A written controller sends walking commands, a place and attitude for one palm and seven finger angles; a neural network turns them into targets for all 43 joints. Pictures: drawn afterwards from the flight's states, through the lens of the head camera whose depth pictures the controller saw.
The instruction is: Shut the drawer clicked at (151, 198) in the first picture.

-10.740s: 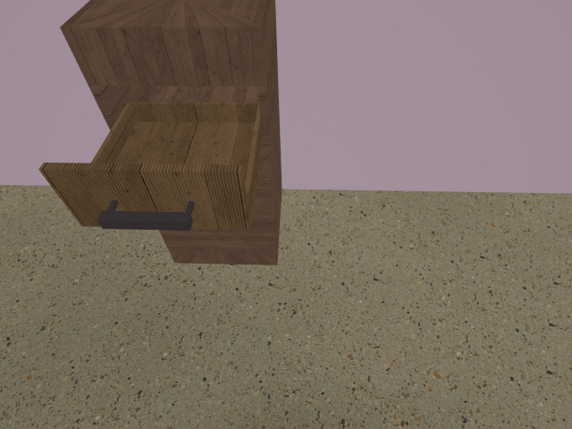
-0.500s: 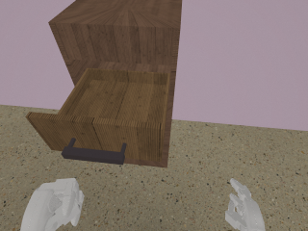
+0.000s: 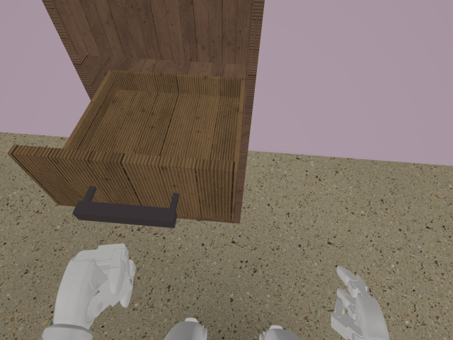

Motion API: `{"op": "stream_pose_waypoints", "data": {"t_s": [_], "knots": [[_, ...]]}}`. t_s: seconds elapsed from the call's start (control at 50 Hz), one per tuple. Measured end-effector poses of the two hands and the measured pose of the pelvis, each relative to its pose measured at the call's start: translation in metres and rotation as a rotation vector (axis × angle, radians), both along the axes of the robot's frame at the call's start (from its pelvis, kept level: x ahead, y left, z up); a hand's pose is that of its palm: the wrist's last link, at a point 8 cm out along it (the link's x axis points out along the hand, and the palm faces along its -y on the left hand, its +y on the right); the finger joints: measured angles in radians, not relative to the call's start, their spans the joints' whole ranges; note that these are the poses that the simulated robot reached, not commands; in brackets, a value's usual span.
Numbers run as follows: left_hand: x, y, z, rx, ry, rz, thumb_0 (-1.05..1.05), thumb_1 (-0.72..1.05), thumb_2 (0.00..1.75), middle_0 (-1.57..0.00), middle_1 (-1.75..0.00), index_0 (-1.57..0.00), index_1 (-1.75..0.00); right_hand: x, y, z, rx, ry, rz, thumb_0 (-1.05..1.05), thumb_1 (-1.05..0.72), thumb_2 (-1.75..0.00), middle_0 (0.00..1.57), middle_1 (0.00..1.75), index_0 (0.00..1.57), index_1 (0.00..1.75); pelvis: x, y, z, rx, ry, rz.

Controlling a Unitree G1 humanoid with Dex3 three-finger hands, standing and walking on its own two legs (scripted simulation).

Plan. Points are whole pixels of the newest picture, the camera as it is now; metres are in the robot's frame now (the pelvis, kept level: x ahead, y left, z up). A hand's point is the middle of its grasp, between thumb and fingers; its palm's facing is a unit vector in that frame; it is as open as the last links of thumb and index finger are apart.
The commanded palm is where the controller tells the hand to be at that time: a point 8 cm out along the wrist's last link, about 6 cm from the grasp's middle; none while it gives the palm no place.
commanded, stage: bring the fist close to the handle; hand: left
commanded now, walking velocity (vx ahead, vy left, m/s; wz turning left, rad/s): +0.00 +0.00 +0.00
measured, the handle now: (129, 204) +0.35 +0.20 +0.02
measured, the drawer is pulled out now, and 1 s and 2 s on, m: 0.30 0.30 0.23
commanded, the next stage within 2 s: push the drawer shut in 0.80 s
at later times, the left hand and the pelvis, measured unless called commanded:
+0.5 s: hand (146, 262) +0.24 +0.15 +0.01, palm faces -0.05 -1.00 -0.04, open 3.3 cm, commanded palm +0.22 +0.21 +0.02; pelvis +0.00 +0.00 -0.03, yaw +0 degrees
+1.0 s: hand (141, 262) +0.24 +0.16 +0.02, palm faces -0.03 -1.00 -0.06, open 3.3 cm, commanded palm +0.23 +0.21 +0.02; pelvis +0.00 +0.00 -0.03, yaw +0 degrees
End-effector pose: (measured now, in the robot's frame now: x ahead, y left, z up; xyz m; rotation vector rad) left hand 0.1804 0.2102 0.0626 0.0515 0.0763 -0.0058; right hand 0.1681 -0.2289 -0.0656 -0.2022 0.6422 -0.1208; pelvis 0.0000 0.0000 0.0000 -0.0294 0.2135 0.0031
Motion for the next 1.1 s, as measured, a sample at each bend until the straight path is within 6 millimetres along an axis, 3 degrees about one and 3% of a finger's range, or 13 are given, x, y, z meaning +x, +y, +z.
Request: {"op": "stream_pose_waypoints", "data": {"t_s": [0.1, 0.26, 0.42, 0.52, 0.7, 0.92, 1.1], "knots": [[0.007, -0.001, -0.004, -0.005, -0.04, -0.005, 0.02, 0.9, 0.9, -1.4, -1.6, -1.4, -1.6, 0.0, -0.001, -0.009, -0.012, 0.016, 0.01, 0.01, -0.9, -0.9, 0.2, 0.3, 0.2, 0.3, 0.0, 0.001, -0.007, -0.005, 0.026, 0.003], [0.026, -0.008, -0.032, -0.01, -0.006, -0.047, 0.02, 0.9, 0.9, -1.4, -1.6, -1.4, -1.6, 0.001, -0.004, -0.022, -0.026, 0.044, 0.007, 0.01, -0.9, -0.9, 0.2, 0.3, 0.2, 0.3, -0.003, 0.001, -0.018, -0.005, 0.066, -0.003], [0.04, 0.0, -0.037, -0.001, -0.04, -0.013, 0.02, 0.9, 0.9, -1.4, -1.6, -1.4, -1.6, -0.002, -0.005, -0.032, -0.028, 0.08, 0.008, 0.01, -0.9, -0.9, 0.2, 0.3, 0.2, 0.3, -0.002, 0.0, -0.025, -0.008, 0.095, -0.003], [0.046, -0.007, -0.047, -0.013, -0.011, -0.049, 0.02, 0.9, 0.9, -1.4, -1.6, -1.4, -1.6, -0.004, -0.006, -0.039, -0.026, 0.1, 0.005, 0.01, -0.9, -0.9, 0.2, 0.3, 0.2, 0.3, -0.003, 0.001, -0.028, -0.009, 0.105, -0.005], [0.045, -0.006, -0.034, -0.004, -0.033, -0.015, 0.02, 0.9, 0.9, -1.4, -1.6, -1.4, -1.6, -0.006, -0.006, -0.036, -0.011, 0.109, -0.012, 0.01, -0.9, -0.9, 0.2, 0.3, 0.2, 0.3, 0.0, 0.0, -0.024, -0.004, 0.102, -0.01], [0.036, -0.004, -0.042, -0.002, -0.016, -0.032, 0.02, 0.9, 0.9, -1.4, -1.6, -1.4, -1.6, 0.0, -0.01, -0.033, -0.032, 0.095, -0.003, 0.01, -0.9, -0.9, 0.2, 0.3, 0.2, 0.3, -0.001, -0.002, -0.026, -0.009, 0.099, -0.004], [0.059, -0.001, -0.043, -0.001, -0.054, -0.043, 0.02, 0.9, 0.9, -1.4, -1.6, -1.4, -1.6, -0.002, -0.01, -0.039, -0.038, 0.105, 0.006, 0.01, -0.9, -0.9, 0.2, 0.3, 0.2, 0.3, -0.005, -0.002, -0.03, -0.014, 0.109, 0.0]]}}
